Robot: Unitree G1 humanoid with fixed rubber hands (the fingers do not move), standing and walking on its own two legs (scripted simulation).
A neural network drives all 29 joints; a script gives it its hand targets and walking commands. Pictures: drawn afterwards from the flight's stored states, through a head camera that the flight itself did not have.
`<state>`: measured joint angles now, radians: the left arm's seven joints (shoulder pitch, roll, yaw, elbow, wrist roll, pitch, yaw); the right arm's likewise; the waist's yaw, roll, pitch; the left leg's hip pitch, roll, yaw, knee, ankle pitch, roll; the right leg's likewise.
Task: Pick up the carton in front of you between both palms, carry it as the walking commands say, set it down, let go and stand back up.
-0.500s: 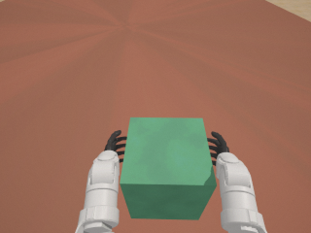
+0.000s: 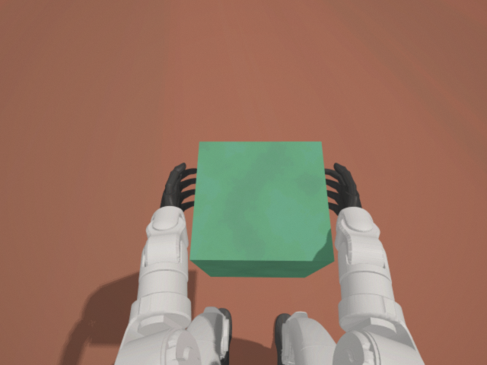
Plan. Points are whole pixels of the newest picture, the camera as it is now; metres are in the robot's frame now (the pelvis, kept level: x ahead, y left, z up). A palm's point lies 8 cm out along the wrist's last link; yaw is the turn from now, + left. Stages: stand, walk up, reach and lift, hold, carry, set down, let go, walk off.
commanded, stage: set down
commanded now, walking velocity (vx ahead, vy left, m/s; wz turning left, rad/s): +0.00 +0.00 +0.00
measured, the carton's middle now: (258, 218) +0.35 +0.01 -0.12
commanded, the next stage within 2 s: none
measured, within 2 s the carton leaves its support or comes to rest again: neither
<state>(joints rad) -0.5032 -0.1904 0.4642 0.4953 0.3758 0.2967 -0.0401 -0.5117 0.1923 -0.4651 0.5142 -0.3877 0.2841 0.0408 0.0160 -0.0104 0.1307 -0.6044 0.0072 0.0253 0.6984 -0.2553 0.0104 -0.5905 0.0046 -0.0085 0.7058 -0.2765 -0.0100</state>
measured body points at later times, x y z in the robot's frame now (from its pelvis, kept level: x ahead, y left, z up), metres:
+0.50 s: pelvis -0.03 +0.00 -0.13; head +0.19 +0.00 +0.26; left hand +0.40 +0.16 -0.21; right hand +0.41 -0.14 -0.21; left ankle +0.05 +0.12 -0.71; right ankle +0.04 -0.12 -0.71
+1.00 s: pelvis -0.06 +0.00 -0.26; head +0.24 +0.00 +0.08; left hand +0.44 +0.17 -0.37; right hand +0.45 -0.13 -0.37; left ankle +0.05 +0.12 -0.71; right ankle +0.04 -0.12 -0.71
